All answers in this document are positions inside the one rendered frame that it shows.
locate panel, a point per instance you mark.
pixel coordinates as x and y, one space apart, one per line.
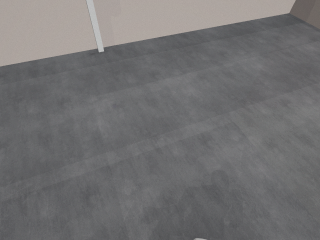
95 26

